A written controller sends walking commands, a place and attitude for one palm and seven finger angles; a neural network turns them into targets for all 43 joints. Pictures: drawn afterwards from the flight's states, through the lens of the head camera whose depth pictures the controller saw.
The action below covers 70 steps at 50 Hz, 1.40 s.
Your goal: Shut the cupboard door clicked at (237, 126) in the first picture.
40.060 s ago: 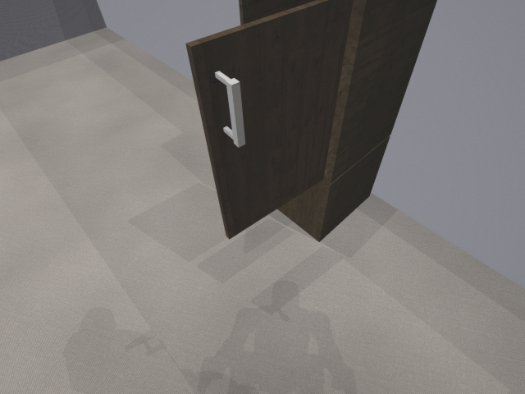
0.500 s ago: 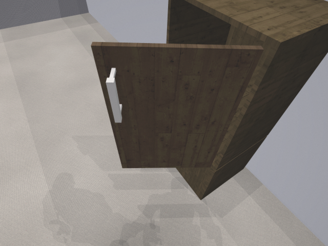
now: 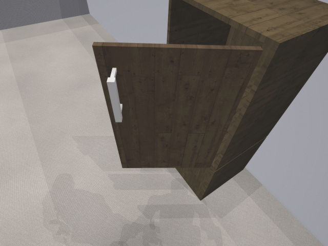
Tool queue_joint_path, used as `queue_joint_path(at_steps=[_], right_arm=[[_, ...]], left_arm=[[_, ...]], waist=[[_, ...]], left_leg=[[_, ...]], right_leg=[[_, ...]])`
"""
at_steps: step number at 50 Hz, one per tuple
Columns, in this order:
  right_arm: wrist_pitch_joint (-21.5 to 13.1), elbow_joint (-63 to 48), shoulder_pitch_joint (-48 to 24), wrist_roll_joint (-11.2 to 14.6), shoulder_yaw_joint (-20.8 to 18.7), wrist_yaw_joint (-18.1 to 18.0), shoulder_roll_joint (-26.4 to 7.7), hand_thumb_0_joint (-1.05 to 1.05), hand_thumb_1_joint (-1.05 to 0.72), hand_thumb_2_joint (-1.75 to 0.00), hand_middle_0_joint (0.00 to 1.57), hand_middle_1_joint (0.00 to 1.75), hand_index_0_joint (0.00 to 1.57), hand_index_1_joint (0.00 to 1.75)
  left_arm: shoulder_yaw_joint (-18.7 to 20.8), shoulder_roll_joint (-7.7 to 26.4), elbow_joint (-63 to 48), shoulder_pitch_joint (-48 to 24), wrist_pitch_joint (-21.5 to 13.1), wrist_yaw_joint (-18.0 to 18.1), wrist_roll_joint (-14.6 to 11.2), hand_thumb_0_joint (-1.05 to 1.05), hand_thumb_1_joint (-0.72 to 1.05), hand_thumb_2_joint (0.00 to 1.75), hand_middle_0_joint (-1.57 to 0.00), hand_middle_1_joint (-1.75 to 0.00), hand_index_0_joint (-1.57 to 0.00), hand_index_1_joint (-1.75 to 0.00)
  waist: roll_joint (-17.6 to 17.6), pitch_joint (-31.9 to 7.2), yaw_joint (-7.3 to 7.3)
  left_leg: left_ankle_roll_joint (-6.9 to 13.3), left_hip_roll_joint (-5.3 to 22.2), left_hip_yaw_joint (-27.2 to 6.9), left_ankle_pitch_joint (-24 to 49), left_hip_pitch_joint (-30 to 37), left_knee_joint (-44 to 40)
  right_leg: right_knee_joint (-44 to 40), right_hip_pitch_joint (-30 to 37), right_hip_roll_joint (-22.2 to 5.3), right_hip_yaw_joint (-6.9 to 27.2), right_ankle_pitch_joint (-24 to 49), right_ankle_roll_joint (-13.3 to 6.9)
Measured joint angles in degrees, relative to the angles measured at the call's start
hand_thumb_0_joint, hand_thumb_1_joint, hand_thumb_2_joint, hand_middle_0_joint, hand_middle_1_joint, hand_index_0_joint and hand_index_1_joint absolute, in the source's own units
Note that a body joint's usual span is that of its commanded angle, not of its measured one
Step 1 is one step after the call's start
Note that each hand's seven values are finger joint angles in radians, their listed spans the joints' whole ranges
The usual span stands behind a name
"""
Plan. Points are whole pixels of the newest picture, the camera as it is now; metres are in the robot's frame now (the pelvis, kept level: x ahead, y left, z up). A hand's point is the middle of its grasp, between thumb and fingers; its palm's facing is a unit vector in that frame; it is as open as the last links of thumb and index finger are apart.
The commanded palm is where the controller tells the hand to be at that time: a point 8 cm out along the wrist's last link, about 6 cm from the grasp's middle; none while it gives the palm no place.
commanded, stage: look again from close up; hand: left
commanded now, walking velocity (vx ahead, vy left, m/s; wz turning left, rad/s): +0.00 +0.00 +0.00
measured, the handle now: (116, 96) +0.46 +0.17 +0.11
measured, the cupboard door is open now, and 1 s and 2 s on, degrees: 58 58 58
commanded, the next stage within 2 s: raise the hand and make a fist in 0.38 s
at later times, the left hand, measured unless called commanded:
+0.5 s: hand out of the picture +0.02 +0.20 -0.18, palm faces +0.00 -0.97 -0.25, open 7.4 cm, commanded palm +0.08 +0.25 -0.08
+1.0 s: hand out of the picture +0.10 +0.20 -0.03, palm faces +0.30 -0.95 -0.08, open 5.8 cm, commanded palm +0.10 +0.23 -0.01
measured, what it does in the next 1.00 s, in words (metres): steps on the spot: right foot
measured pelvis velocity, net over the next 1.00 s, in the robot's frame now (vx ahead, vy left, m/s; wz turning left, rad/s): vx -0.05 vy -0.04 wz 0.04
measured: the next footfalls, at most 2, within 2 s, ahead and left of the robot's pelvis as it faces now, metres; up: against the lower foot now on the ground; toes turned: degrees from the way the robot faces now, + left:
right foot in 0.66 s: +0.06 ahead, -0.08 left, +0.00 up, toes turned +0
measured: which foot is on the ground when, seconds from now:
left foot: down 0.00-1.00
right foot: down 0.00-0.54, up 0.56-0.64, down 0.66-1.00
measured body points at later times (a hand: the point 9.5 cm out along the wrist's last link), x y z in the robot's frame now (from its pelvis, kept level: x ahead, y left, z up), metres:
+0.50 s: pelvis -0.01 +0.00 +0.00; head +0.01 +0.01 +0.45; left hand +0.02 +0.25 -0.16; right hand +0.03 -0.26 -0.15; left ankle -0.01 +0.08 -0.75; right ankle -0.05 -0.10 -0.75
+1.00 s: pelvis -0.05 -0.04 -0.09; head -0.03 -0.04 +0.36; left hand +0.08 +0.25 -0.03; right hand +0.17 -0.28 -0.13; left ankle -0.01 +0.08 -0.75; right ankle +0.02 -0.08 -0.75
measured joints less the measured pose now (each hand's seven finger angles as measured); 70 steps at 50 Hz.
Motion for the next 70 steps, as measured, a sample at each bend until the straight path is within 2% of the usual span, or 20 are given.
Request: queue_joint_path(at_steps=[25, 26, 27, 30, 33, 35, 38, 40, 43, 47, 51, 53, 55, 57, 59, 61, 63, 65, 67, 70], right_arm=[[0.2, -0.1, 0.4, 0.0, 0.0, 0.2, 0.0, 0.00, -0.91, -0.89, 0.20, 0.30, 0.21, 0.30], [-0.9, -3.0, 1.3, 0.2, -0.3, -0.4, 0.1, 0.00, -0.91, -0.89, 0.20, 0.30, 0.21, 0.30], [-3.8, -6.3, 2.8, 1.2, -0.1, -1.6, 0.1, 0.00, -0.91, -0.89, 0.21, 0.30, 0.21, 0.30], [-11.1, -12.3, 6.5, 1.6, -0.6, -2.3, -0.1, 0.00, -0.91, -0.89, 0.20, 0.30, 0.21, 0.30], [-14.0, -17.9, 7.5, 1.4, -1.8, -0.6, -0.9, 0.00, -0.91, -0.89, 0.20, 0.30, 0.21, 0.30], [-14.4, -20.4, 5.9, 1.1, -2.1, 0.1, -1.2, 0.00, -0.90, -0.89, 0.20, 0.30, 0.21, 0.30], [-14.3, -24.5, 3.6, 1.2, -2.1, 1.0, 0.0, 0.01, -0.90, -0.89, 0.20, 0.30, 0.21, 0.30], [-13.8, -28.1, 2.7, 1.8, -2.1, 1.5, 0.6, 0.01, -0.90, -0.89, 0.21, 0.30, 0.21, 0.30], [-12.9, -33.2, 2.2, 2.4, -2.4, 1.1, 0.0, 0.01, -0.90, -0.89, 0.21, 0.30, 0.21, 0.30], [-13.2, -36.2, 2.2, 2.3, -3.3, -0.2, -1.8, 0.01, -0.90, -0.90, 0.20, 0.30, 0.21, 0.30], [-15.3, -34.5, 1.2, 2.3, -3.0, -1.4, -2.6, 0.01, -0.90, -0.90, 0.20, 0.30, 0.20, 0.30], [-16.0, -33.4, 0.4, 2.5, -2.0, -2.0, -2.8, 0.01, -0.90, -0.90, 0.20, 0.30, 0.20, 0.30], [-16.1, -32.8, -0.2, 2.8, -0.9, -2.6, -2.4, 0.01, -0.90, -0.90, 0.20, 0.30, 0.20, 0.30], [-15.2, -33.1, -0.2, 3.4, 0.1, -3.1, -1.3, 0.01, -0.90, -0.90, 0.20, 0.30, 0.21, 0.30], [-13.7, -33.8, 0.5, 3.7, 0.9, -3.5, -0.2, 0.01, -0.90, -0.89, 0.20, 0.30, 0.21, 0.30], [-12.2, -34.6, 1.6, 3.7, 1.3, -3.6, 0.7, 0.01, -0.90, -0.89, 0.21, 0.30, 0.21, 0.30], [-11.3, -35.0, 3.0, 3.5, 1.2, -3.5, 1.2, 0.01, -0.90, -0.89, 0.21, 0.30, 0.21, 0.30], [-11.1, -34.9, 4.4, 3.1, 0.9, -3.2, 1.2, 0.01, -0.90, -0.89, 0.21, 0.30, 0.21, 0.30], [-11.5, -34.3, 5.7, 2.9, 0.5, -2.7, 0.7, 0.01, -0.90, -0.89, 0.21, 0.30, 0.21, 0.30], [-12.3, -33.1, 6.9, 2.8, 0.0, -2.3, -0.7, 0.01, -0.90, -0.90, 0.21, 0.30, 0.21, 0.30]], left_arm=[[0.0, -0.3, 0.3, 0.3, -0.5, 0.4, 0.4, 0.01, 0.90, 0.90, -0.20, -0.30, -0.20, -0.30], [4.5, -1.0, -8.4, 2.6, 1.9, -0.1, -0.1, 0.01, 0.90, 0.90, -0.21, -0.30, -0.20, -0.30], [5.7, -1.0, -19.1, 5.7, 1.5, 1.0, -1.8, 0.01, 0.90, 0.90, -0.21, -0.30, -0.20, -0.30], [6.0, -0.4, -42.0, 11.3, -3.2, 4.1, -6.6, 0.02, 0.90, 0.90, -0.22, -0.31, -0.21, -0.31], [7.3, -1.0, -51.0, 8.0, -9.8, 2.4, -9.0, 0.02, 0.91, 0.90, -0.24, -0.34, -0.23, -0.33], [9.2, -2.2, -50.6, 5.0, -16.7, -1.3, -11.3, 0.02, 0.91, 0.90, -0.26, -0.36, -0.25, -0.36], [11.2, -2.9, -49.6, 4.9, -27.0, -10.8, -16.8, 0.01, 0.91, 0.90, -0.30, -0.41, -0.29, -0.40], [11.7, -3.1, -49.5, 6.8, -30.0, -16.9, -19.0, 0.01, 0.91, 0.90, -0.33, -0.44, -0.32, -0.44], [11.9, -2.7, -50.9, 11.5, -26.7, -20.1, -19.2, 0.01, 0.90, 0.90, -0.38, -0.50, -0.38, -0.49], [13.3, -1.6, -55.7, 17.1, -22.6, -15.1, -17.7, 0.02, 0.90, 0.90, -0.46, -0.58, -0.45, -0.57], [14.4, -0.9, -64.5, 18.5, -27.7, -11.2, -18.4, 0.03, 0.90, 0.90, -0.53, -0.65, -0.52, -0.65], [13.3, -0.7, -67.7, 16.7, -29.9, -12.4, -19.4, 0.03, 0.90, 0.90, -0.56, -0.69, -0.55, -0.69], [11.6, -0.2, -69.0, 13.9, -29.2, -15.0, -19.7, 0.02, 0.90, 0.90, -0.59, -0.73, -0.59, -0.73], [10.1, 0.7, -68.5, 11.3, -24.7, -17.7, -19.5, 0.02, 0.90, 0.90, -0.63, -0.77, -0.62, -0.77], [9.3, 1.7, -66.9, 9.4, -17.9, -19.1, -19.3, 0.02, 0.90, 0.90, -0.67, -0.81, -0.66, -0.81], [9.8, 2.1, -65.9, 8.8, -11.5, -18.2, -19.4, 0.02, 0.90, 0.90, -0.71, -0.85, -0.70, -0.85], [11.3, 1.7, -66.4, 9.6, -8.0, -15.4, -19.8, 0.02, 0.89, 0.90, -0.75, -0.89, -0.74, -0.89], [13.4, 1.0, -68.2, 11.1, -8.2, -12.3, -19.9, 0.02, 0.89, 0.90, -0.78, -0.93, -0.77, -0.92], [14.9, 0.3, -70.3, 12.6, -10.7, -10.5, -19.7, 0.02, 0.90, 0.90, -0.82, -0.97, -0.81, -0.96], [14.9, -0.4, -72.9, 13.9, -14.8, -10.9, -19.4, 0.02, 0.90, 0.90, -0.87, -1.03, -0.86, -1.02]], waist=[[0.5, 0.2, -0.08], [0.4, 1.3, -0.32], [0.0, 2.5, -0.32], [-0.4, 0.7, -0.48], [0.6, -3.1, -1.43], [2.4, -5.7, -2.29], [2.1, -9.3, -2.68], [0.8, -9.6, -2.35], [-0.4, -8.7, -1.18], [-0.1, -8.1, 1.14], [1.2, -8.0, 2.66], [2.5, -7.9, 2.74], [3.5, -7.9, 2.42], [4.0, -7.9, 1.88], [4.1, -7.8, 1.03], [3.9, -7.8, 0.12], [3.7, -7.9, -0.38], [3.5, -8.0, -0.35], [3.4, -8.2, 0.05], [3.7, -8.1, 0.83]], left_leg=[[-0.3, 0.3, -0.4, 0.5, -1.4, 0.9], [-0.4, 0.3, -0.4, -0.1, -2.3, 2.8], [-0.3, 0.0, -0.3, -0.7, -2.8, 4.3], [-0.4, -1.7, 0.3, -1.9, -3.8, 6.8], [-0.4, -3.2, 0.8, -5.2, -9.7, 15.1], [-0.8, -2.4, 1.1, -8.1, -15.1, 21.8], [-2.5, -0.8, 2.0, -11.7, -23.5, 30.3], [-2.6, -0.1, 2.3, -13.3, -27.6, 34.8], [-2.3, 0.7, 1.8, -14.8, -31.6, 39.4], [-3.2, 1.3, -0.6, -16.0, -35.3, 43.1], [-3.6, 1.3, -3.2, -16.8, -37.6, 45.6], [-3.6, 1.3, -4.2, -17.1, -37.9, 46.2], [-3.6, 1.3, -4.5, -17.1, -37.5, 45.9], [-3.6, 1.4, -4.2, -16.7, -36.4, 44.5], [-3.7, 1.4, -3.4, -16.1, -34.7, 42.3], [-3.6, 1.3, -2.6, -15.6, -32.7, 39.9], [-3.5, 1.4, -1.9, -15.3, -30.9, 37.8], [-3.3, 1.5, -1.5, -15.3, -29.5, 36.3], [-3.0, 1.4, -1.4, -15.4, -28.4, 35.1], [-2.3, 1.2, -1.6, -15.5, -27.3, 34.0]], right_leg=[[0.0, -0.9, 0.3, -0.5, 0.7, -0.1], [3.0, -2.4, 0.3, -0.7, 0.1, 0.1], [8.8, -5.0, -0.1, -1.1, -1.3, 0.3], [20.8, -12.0, -1.8, -2.1, -4.1, 0.6], [20.3, -17.5, -2.7, -2.9, -5.1, -0.4], [25.4, -22.7, -1.9, -3.3, -5.1, -2.1], [32.7, -31.2, -0.4, -3.0, -6.4, -3.0], [36.7, -35.4, 0.4, -3.0, -7.7, -3.3], [40.4, -39.0, 1.1, -3.9, -9.2, -3.6], [42.2, -41.4, 1.6, -6.4, -11.0, -3.7], [42.4, -42.2, 2.3, -8.6, -10.3, -4.2], [42.3, -41.9, 2.4, -9.4, -10.5, -4.4], [41.7, -41.3, 2.5, -9.6, -10.4, -4.1], [40.6, -40.5, 2.5, -9.1, -10.1, -3.6], [39.1, -39.2, 2.4, -8.2, -9.7, -2.9], [37.6, -37.7, 2.3, -7.2, -9.3, -2.6], [36.0, -36.3, 2.5, -6.5, -8.9, -2.8], [34.6, -35.1, 2.6, -5.9, -8.7, -3.3], [33.5, -34.0, 2.7, -5.6, -8.6, -3.6], [32.0, -32.6, 2.5, -5.6, -8.6, -3.2]])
